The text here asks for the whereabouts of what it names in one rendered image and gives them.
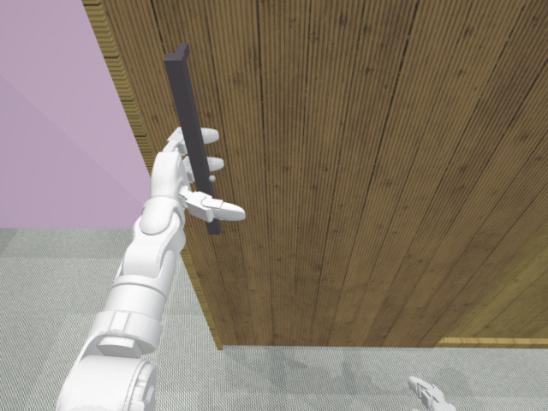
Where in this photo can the robot left forearm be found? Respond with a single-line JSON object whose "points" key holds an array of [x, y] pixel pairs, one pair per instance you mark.
{"points": [[129, 325]]}

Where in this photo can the left robot hand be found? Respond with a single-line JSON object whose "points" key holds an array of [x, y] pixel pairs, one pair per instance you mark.
{"points": [[170, 173]]}

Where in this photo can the right robot hand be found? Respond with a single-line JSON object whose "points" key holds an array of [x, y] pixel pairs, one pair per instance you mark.
{"points": [[430, 395]]}

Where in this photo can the handle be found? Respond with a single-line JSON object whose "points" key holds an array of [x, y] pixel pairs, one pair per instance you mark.
{"points": [[183, 95]]}

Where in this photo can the wardrobe door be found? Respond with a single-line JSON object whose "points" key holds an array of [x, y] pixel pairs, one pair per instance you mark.
{"points": [[391, 156], [515, 305]]}

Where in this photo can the robot left upper arm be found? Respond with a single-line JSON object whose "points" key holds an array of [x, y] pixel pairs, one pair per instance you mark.
{"points": [[106, 383]]}

